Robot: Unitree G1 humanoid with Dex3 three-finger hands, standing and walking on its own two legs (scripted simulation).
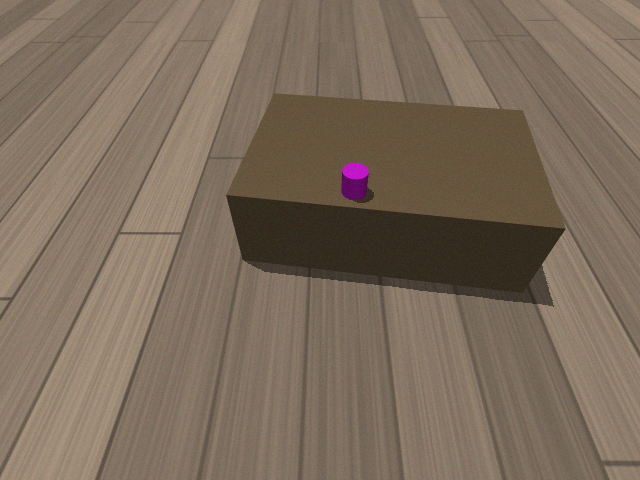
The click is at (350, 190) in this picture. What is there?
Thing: squat round
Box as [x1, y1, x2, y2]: [341, 163, 368, 199]
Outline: 349,163 345,165 342,169 341,191 342,194 347,198 357,199 364,196 366,192 368,170 362,164
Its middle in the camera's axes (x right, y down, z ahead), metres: +0.11 -0.20 +1.32
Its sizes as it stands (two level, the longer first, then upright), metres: 0.088 0.088 0.090
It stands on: a support 0.36 m high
